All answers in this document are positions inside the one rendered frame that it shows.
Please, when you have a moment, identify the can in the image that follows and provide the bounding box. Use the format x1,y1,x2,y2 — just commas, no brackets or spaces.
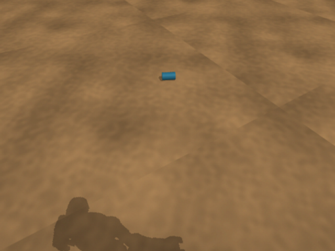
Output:
162,72,176,80

